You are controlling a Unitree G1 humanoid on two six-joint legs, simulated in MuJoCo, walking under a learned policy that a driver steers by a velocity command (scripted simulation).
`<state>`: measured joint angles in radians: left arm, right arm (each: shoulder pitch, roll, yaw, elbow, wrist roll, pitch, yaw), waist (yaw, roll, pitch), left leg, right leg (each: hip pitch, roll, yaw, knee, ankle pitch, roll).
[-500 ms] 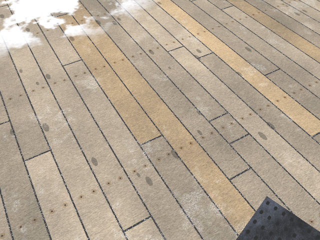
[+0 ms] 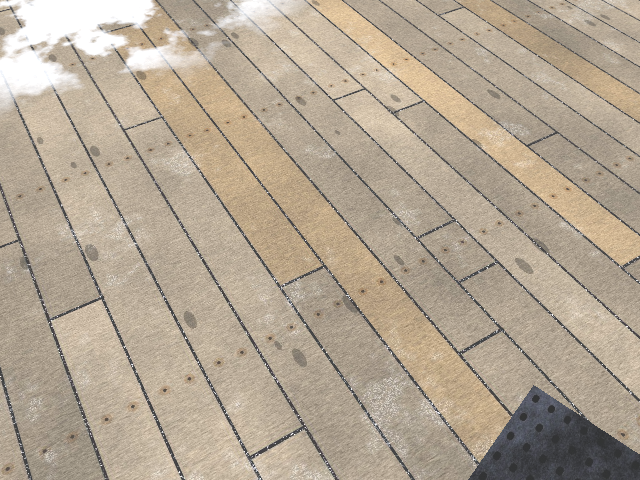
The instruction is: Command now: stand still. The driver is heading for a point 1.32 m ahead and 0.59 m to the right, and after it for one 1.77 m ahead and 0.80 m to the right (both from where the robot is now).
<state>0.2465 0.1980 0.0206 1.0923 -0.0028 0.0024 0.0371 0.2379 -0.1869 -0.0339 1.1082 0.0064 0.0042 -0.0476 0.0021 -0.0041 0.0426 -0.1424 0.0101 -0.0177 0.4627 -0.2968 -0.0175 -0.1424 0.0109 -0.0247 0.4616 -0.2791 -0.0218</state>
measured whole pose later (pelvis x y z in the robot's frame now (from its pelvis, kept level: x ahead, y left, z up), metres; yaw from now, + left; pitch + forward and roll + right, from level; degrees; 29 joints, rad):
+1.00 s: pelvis +0.40 -0.12 +0.00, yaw -40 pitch -1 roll +0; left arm 0.45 0.23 0.07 0.80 -0.02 -0.07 -0.03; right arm 0.07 -0.25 -0.03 0.62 0.00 -0.16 -0.01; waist 0.05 0.03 0.04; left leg -0.65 0.12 -0.17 1.18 -0.26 0.00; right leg -0.20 0.18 0.07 0.47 -0.25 -0.15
